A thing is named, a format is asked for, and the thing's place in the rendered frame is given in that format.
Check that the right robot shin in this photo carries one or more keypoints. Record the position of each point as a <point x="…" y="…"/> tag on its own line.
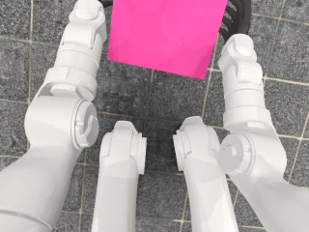
<point x="195" y="120"/>

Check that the robot shin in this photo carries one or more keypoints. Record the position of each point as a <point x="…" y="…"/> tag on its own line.
<point x="107" y="139"/>
<point x="195" y="120"/>

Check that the carton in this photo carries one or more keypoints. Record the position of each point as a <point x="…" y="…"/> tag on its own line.
<point x="173" y="36"/>

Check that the robot right upper arm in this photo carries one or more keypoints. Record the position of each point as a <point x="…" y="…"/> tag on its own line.
<point x="256" y="164"/>

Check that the robot left forearm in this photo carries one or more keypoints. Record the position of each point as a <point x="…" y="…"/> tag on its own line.
<point x="77" y="60"/>

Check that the robot left upper arm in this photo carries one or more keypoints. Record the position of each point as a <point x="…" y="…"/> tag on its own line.
<point x="33" y="189"/>

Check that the robot right hand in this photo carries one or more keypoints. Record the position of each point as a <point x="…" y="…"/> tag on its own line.
<point x="240" y="23"/>

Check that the robot right forearm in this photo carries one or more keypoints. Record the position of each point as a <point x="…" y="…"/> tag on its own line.
<point x="242" y="80"/>

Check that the left robot shin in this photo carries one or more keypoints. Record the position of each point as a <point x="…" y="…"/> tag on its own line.
<point x="107" y="139"/>

